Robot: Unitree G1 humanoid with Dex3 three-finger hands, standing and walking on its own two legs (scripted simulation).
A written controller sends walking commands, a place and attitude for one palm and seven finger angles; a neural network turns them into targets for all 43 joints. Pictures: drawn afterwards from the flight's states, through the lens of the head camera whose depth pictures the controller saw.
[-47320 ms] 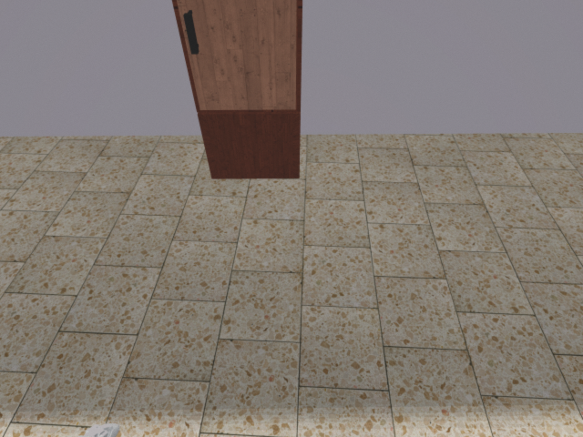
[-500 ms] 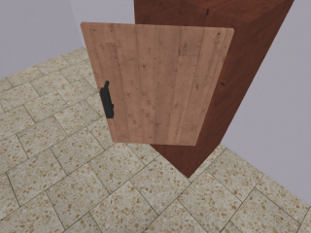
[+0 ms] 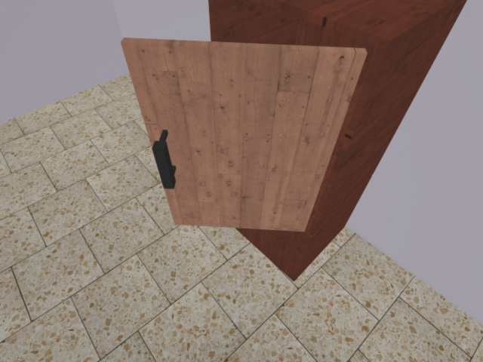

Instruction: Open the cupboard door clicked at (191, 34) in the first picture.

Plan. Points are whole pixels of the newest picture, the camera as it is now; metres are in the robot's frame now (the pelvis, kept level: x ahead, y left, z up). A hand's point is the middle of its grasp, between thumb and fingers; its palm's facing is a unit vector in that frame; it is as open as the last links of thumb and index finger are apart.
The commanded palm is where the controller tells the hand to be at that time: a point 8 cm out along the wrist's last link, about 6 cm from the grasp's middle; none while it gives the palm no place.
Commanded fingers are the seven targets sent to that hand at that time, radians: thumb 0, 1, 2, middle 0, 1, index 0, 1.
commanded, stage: look again from close up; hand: left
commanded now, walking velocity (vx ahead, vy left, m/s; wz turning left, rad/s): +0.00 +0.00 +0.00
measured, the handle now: (167, 159) +0.53 +0.21 -0.02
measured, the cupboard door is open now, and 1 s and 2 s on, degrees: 43 43 43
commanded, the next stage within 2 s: raise the hand with hooked fingers in 0.42 s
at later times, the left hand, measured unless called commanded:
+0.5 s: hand out of the picture +0.02 +0.18 -0.17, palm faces +0.02 -0.97 -0.23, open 7.3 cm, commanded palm none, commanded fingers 0.00 0.90 0.90 -0.20 -0.30 -0.20 -0.30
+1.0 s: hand out of the picture +0.12 +0.19 -0.06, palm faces +0.09 -1.00 -0.02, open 8.9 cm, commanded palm +0.12 +0.25 -0.05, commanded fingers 0.00 0.32 0.65 -0.24 -0.68 -0.24 -0.68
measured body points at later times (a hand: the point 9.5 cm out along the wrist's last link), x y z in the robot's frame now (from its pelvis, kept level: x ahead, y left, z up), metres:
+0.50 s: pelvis +0.00 -0.01 +0.00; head +0.02 -0.01 +0.45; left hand +0.02 +0.23 -0.16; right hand +0.03 -0.24 -0.16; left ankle -0.02 +0.11 -0.74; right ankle -0.05 -0.10 -0.74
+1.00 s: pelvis -0.07 -0.03 -0.09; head -0.02 -0.02 +0.35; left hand +0.11 +0.24 -0.06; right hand +0.17 -0.27 -0.14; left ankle -0.02 +0.11 -0.74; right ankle -0.05 -0.10 -0.74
